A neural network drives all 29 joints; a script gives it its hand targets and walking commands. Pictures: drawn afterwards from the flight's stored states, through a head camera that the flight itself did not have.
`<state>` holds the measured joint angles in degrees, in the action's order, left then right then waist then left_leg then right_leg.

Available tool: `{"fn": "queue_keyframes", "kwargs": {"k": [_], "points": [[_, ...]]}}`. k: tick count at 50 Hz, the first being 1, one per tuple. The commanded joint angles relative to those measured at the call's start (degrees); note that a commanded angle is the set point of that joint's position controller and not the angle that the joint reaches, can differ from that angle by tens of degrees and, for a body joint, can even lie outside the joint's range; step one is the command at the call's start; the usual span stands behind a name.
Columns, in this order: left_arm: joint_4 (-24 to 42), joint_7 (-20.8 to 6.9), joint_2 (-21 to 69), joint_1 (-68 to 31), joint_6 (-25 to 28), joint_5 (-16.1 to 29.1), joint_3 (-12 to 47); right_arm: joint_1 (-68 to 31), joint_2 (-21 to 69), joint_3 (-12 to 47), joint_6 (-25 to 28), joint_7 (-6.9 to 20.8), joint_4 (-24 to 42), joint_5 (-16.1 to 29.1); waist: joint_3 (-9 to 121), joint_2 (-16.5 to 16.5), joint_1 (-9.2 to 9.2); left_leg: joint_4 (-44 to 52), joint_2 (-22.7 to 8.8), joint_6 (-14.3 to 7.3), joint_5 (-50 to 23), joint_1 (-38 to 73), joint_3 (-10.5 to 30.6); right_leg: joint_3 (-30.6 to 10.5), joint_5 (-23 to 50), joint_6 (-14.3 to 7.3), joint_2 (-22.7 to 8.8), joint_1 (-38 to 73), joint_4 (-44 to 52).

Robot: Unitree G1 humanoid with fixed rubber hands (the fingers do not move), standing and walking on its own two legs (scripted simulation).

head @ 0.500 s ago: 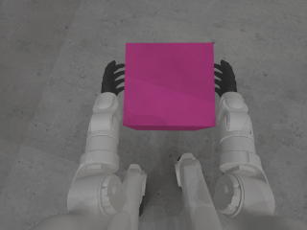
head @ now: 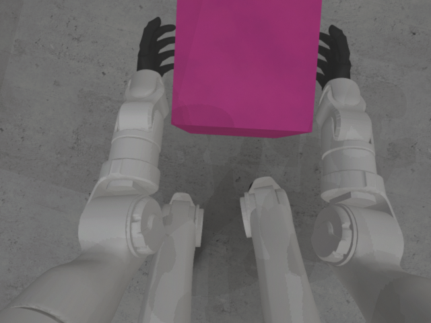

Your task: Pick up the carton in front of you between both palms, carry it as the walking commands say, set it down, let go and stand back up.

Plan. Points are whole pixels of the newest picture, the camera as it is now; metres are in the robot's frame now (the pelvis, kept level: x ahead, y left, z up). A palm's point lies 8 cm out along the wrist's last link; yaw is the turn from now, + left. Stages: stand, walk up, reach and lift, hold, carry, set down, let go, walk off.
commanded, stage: set down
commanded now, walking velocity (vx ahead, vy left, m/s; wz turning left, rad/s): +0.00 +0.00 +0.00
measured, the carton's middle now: (239, 81) +0.50 -0.10 -0.20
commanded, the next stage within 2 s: none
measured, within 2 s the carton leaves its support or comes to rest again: rests again in 1.08 s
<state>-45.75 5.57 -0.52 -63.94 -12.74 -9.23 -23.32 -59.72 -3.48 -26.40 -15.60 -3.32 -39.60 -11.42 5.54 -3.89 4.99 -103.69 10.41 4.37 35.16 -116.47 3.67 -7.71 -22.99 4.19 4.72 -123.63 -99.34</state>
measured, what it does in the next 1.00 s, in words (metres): lowers itself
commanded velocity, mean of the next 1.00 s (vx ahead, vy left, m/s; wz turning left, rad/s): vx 0.00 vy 0.00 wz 0.00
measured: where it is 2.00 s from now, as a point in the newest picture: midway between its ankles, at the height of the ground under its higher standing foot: (225, 240)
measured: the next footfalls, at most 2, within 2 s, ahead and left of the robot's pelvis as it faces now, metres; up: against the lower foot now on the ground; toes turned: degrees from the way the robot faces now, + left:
none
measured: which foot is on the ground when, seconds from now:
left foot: down 0.00-1.00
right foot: down 0.00-1.00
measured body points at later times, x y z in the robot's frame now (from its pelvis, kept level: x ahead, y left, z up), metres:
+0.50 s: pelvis -0.01 +0.00 -0.08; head +0.35 -0.02 +0.19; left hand +0.55 +0.04 -0.25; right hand +0.49 -0.25 -0.24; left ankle +0.08 +0.13 -0.45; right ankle +0.13 -0.14 -0.45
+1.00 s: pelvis -0.01 +0.01 -0.09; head +0.35 -0.02 +0.17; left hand +0.55 +0.05 -0.27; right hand +0.48 -0.25 -0.27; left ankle +0.08 +0.12 -0.45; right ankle +0.13 -0.13 -0.45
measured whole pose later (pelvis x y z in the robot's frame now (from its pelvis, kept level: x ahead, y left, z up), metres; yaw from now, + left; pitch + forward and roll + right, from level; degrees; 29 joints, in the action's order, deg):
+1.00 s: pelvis -0.01 +0.01 -0.09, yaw +1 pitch +43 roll -1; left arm -62.3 8.1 -9.4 -81.3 -9.7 -4.3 -11.6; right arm -72.2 -11.5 -27.9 -11.4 0.4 -53.0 -7.8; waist -11.9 -4.2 8.3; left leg -123.2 12.1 3.6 37.3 -128.8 3.1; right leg -4.3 -26.8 4.4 0.1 -133.3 -117.3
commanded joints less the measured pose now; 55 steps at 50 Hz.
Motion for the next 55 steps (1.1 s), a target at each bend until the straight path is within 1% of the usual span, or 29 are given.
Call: {"fn": "queue_keyframes", "kwargs": {"k": [1,9,16,18,21,23,26,27,30,37,46,52,55], "points": [[-1.0,-10.6,50.1,-34.5,1.4,5.1,25.0,-35.6,47.5,26.5,1.9,13.1,-0.2,6.3,59.5,2.9,3.57,9.4,3.1,-2.1,-9.7,12.7,-7.9,12.3,15.2,-0.7,2.3,48.9,2.8],[-1.9,-8.6,47.0,-40.2,2.2,7.1,26.8,-40.7,43.2,24.8,2.9,13.8,-0.8,7.9,59.7,1.0,5.21,3.2,2.8,-1.7,-11.6,12.0,-7.9,13.3,16.7,-0.4,1.4,43.2,-3.4],[-2.4,-8.2,44.0,-45.4,2.7,10.0,29.4,-46.1,39.8,24.9,3.4,14.0,-0.7,10.5,59.7,0.0,6.66,-2.3,2.2,-1.8,-11.9,11.1,-8.1,13.8,17.3,-0.3,0.5,40.8,-8.6],[-2.4,-8.3,44.0,-46.3,2.7,10.1,30.1,-48.0,39.1,24.4,3.6,14.4,0.0,11.4,57.4,-2.9,7.32,-3.2,2.1,-1.8,-12.4,11.0,-8.2,13.7,17.2,-0.8,0.4,37.4,-9.3],[-1.7,-8.3,46.4,-46.9,3.2,11.4,32.5,-47.4,38.8,24.0,4.2,14.9,-0.3,12.0,57.2,-6.1,8.62,-4.4,1.8,-1.3,-16.0,11.4,-8.1,13.5,21.4,-1.4,0.1,37.1,-10.8],[-2.0,-8.3,47.2,-46.4,3.5,11.9,33.3,-46.2,38.8,23.4,4.3,15.2,-1.4,12.1,57.3,-7.1,8.98,-5.0,1.8,-1.2,-17.5,11.3,-8.1,13.4,22.8,-1.7,0.0,37.0,-11.5],[-3.4,-8.4,47.1,-45.1,3.5,11.2,32.7,-44.5,38.1,21.8,4.3,15.9,-3.3,11.4,54.5,-7.9,9.34,-5.0,1.6,-1.4,-17.6,10.3,-7.8,13.5,22.1,-1.9,-0.2,34.1,-12.0],[-3.5,-8.6,47.0,-44.9,3.4,11.0,32.3,-44.1,37.7,21.1,4.2,16.2,-3.9,10.9,53.0,-8.1,9.21,-4.8,1.7,-1.5,-17.0,9.1,-7.7,13.4,21.4,-2.1,-0.3,32.9,-12.0],[-4.9,-9.0,46.0,-44.0,3.5,10.1,30.4,-43.9,36.7,19.7,4.4,16.8,-5.1,9.7,49.3,-7.1,9.37,-4.8,1.7,-1.9,-16.5,7.2,-7.0,13.4,20.1,-2.4,-0.4,29.8,-12.3],[-8.5,-9.4,42.3,-43.8,3.8,8.5,26.6,-46.3,33.6,18.3,5.2,17.2,-5.5,8.7,43.9,-5.9,8.71,-5.3,1.6,-2.9,-14.6,4.7,-6.3,12.8,17.1,-2.5,-0.7,25.7,-12.8],[-10.9,-10.2,39.0,-44.6,4.9,8.7,25.5,-45.6,30.8,16.2,6.4,16.6,-7.7,7.9,38.9,-6.1,8.90,-6.7,1.2,-3.0,-13.8,1.7,-5.9,11.8,16.5,-2.9,-0.8,24.2,-13.7],[-11.4,-10.4,36.4,-44.0,5.8,8.2,25.0,-43.9,30.3,15.2,7.1,16.5,-10.0,8.3,35.7,-6.2,8.07,-7.7,0.8,-3.2,-14.5,0.5,-5.4,11.1,17.1,-3.1,-0.8,22.8,-14.5],[-12.6,-10.3,34.9,-42.1,5.8,7.0,23.9,-43.6,28.9,14.4,7.3,16.5,-11.0,8.3,33.2,-5.7,7.18,-7.8,0.6,-3.5,-13.8,0.1,-5.0,10.9,15.8,-3.2,-0.8,21.4,-14.7]]}}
